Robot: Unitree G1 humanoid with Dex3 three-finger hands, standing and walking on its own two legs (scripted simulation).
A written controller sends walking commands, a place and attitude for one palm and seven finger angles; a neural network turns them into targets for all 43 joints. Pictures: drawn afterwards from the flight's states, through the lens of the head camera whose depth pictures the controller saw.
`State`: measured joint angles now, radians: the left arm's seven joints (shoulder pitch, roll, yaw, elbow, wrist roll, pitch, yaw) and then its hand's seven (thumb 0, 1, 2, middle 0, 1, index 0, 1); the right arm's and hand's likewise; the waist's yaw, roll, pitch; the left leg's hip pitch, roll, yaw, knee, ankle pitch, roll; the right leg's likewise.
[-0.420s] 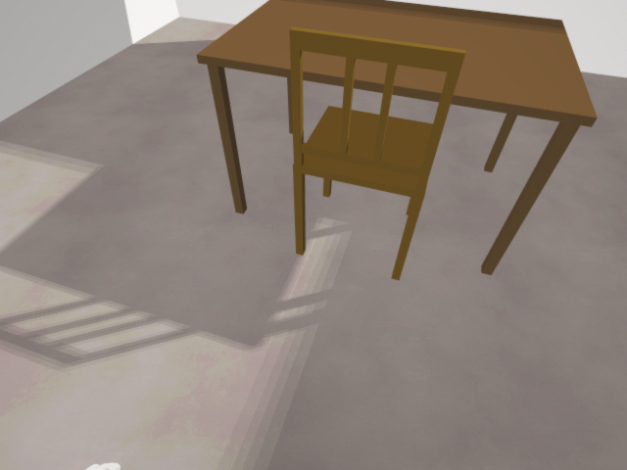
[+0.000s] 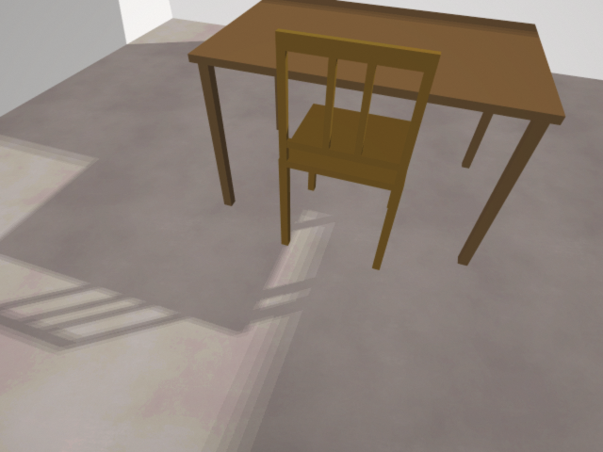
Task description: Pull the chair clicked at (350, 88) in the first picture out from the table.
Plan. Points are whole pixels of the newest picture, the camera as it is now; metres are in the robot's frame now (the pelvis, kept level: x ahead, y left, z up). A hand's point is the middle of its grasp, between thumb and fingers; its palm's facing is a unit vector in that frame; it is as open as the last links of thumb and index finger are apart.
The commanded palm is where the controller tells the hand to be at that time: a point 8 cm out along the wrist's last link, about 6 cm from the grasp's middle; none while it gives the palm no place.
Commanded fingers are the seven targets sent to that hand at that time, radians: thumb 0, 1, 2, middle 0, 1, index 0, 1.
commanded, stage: stand and wait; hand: left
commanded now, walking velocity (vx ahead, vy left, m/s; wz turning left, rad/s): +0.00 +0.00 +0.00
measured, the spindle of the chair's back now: (329, 106) +1.06 -0.02 -0.08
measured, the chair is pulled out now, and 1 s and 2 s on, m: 0.00 0.00 0.00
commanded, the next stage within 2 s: look at it before walking up in 0.40 s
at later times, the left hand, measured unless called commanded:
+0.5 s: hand out of the picture +0.07 +0.24 -0.15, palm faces -0.03 -0.95 -0.33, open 7.4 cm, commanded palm none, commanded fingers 0.00 0.90 0.90 -0.20 -0.30 -0.20 -0.30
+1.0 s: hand out of the picture +0.07 +0.24 -0.15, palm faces -0.02 -0.95 -0.32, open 7.4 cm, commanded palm none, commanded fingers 0.00 0.90 0.90 -0.20 -0.30 -0.20 -0.30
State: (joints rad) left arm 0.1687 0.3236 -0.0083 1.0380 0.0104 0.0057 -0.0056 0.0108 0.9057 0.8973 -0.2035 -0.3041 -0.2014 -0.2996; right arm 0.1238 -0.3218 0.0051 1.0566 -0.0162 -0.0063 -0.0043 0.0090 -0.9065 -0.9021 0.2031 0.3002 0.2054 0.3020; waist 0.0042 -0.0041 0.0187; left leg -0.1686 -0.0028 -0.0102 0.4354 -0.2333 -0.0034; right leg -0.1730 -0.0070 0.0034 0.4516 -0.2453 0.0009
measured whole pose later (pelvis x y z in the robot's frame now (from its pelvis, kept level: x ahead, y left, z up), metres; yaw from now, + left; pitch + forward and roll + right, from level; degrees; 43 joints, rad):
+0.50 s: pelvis +0.00 +0.00 +0.00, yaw +0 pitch -2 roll +0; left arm 0.16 0.33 0.00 1.08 0.01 0.00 0.00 0.01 0.91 0.90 -0.20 -0.30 -0.20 -0.30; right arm 0.15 -0.32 0.00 1.11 -0.01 -0.01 0.00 0.01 -0.91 -0.90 0.20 0.30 0.20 0.30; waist 0.00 0.00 0.02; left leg -0.16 0.01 -0.01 0.40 -0.21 -0.01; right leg -0.17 0.00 0.01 0.41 -0.22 -0.01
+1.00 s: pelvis +0.00 -0.01 +0.00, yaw +0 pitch -2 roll +0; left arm 0.16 0.33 0.00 1.08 0.01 0.00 0.00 0.01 0.91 0.90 -0.20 -0.30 -0.20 -0.30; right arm 0.13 -0.32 0.01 1.11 -0.01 -0.01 -0.01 0.01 -0.91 -0.90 0.20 0.30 0.20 0.30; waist 0.00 0.00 0.02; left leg -0.14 0.01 -0.01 0.38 -0.21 -0.01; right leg -0.15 0.00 0.00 0.39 -0.22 -0.01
